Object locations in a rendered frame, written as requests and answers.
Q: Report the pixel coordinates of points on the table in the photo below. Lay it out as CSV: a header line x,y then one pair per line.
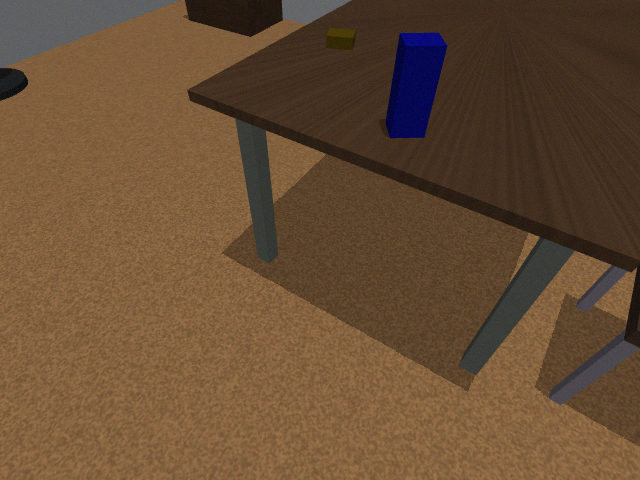
x,y
535,123

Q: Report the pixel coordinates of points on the chair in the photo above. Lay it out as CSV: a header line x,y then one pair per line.
x,y
616,351

